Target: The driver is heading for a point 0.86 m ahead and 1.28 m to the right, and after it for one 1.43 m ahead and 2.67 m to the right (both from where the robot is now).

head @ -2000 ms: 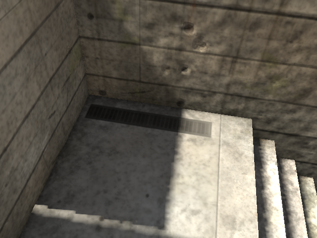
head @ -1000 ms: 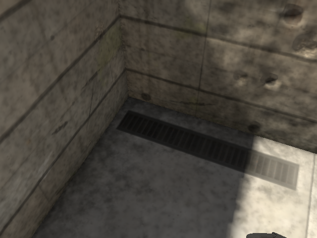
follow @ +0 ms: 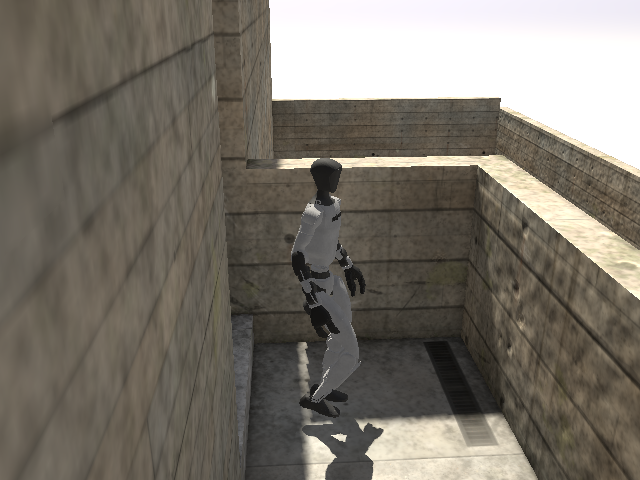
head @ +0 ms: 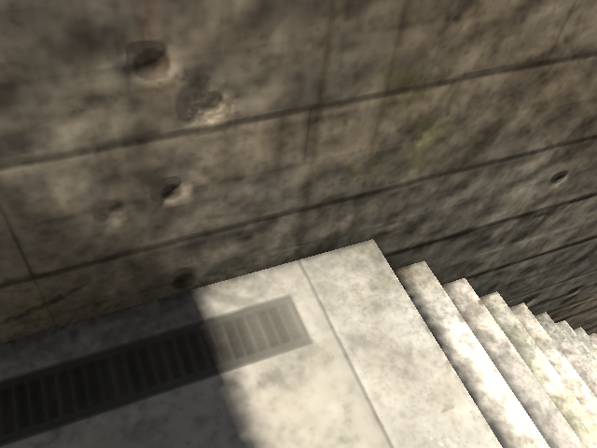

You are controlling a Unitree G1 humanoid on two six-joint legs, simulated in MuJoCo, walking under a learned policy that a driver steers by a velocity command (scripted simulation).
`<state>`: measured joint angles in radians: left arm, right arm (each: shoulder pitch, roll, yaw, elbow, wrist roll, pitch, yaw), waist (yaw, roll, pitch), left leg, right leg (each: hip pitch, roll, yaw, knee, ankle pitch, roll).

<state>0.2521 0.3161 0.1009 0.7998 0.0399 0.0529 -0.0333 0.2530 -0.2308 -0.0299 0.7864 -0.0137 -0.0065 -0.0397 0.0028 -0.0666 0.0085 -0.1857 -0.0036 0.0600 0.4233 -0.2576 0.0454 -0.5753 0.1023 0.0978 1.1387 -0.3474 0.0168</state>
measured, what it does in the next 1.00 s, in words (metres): steps on the spot, turning right: right foot, then left foot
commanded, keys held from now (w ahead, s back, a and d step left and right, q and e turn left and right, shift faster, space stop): e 1.00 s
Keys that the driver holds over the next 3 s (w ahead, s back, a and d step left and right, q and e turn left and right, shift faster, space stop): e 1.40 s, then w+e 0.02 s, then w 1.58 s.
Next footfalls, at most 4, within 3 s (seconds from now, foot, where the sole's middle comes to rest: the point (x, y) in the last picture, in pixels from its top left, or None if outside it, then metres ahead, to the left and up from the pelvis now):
0.30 right None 0.03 -0.11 -0.78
0.96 left None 0.09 0.08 -0.78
1.50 right None -0.07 -0.03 -0.78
2.00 left None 0.25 -0.17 -0.78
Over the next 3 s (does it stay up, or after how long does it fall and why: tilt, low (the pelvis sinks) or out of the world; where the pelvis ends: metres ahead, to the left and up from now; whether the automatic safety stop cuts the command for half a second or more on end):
stays up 0.32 -0.46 -0.01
